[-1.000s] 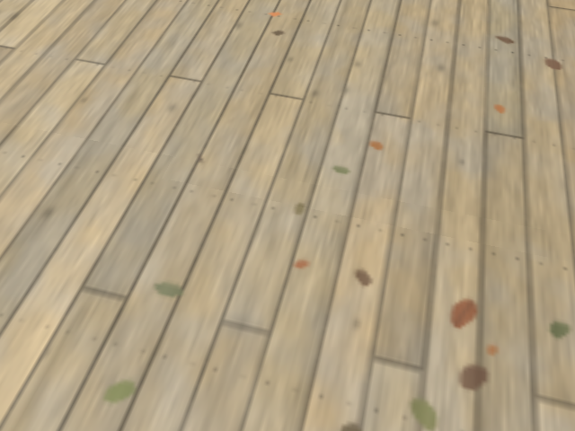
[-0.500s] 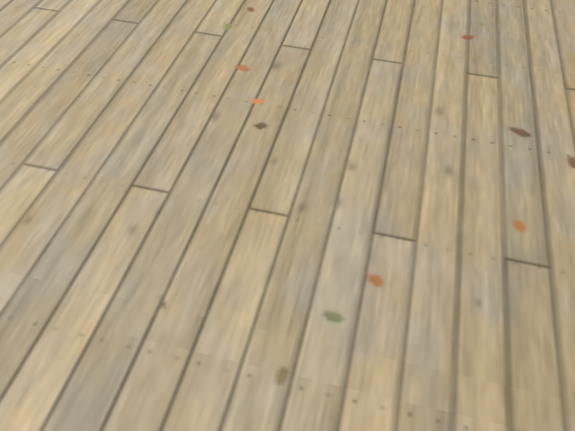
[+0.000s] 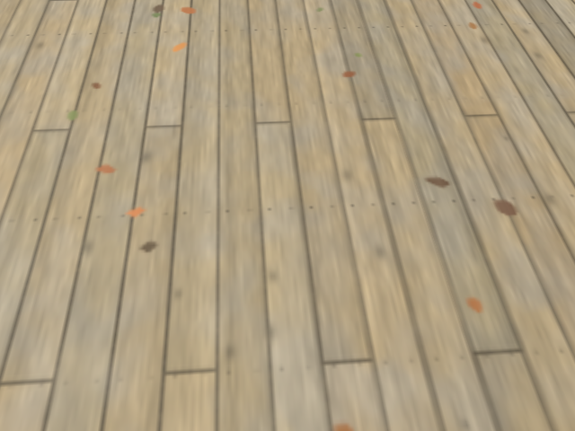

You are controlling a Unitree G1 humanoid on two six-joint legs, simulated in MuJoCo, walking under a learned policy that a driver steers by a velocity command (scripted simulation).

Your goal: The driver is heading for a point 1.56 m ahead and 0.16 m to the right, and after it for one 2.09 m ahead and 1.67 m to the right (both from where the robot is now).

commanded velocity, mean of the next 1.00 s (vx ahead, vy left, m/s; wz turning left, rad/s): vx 1.00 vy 0.00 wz -0.37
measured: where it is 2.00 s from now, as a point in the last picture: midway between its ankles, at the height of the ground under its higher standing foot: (340, 102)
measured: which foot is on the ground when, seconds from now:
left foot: down 0.00-0.22, up 0.24-0.62, down 0.64-1.00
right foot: up 0.00-0.20, down 0.22-0.66, up 0.68-1.00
